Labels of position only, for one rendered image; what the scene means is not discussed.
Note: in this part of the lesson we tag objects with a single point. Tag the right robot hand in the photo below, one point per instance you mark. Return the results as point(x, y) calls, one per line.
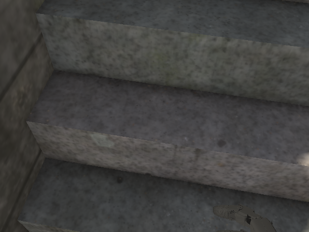
point(244, 216)

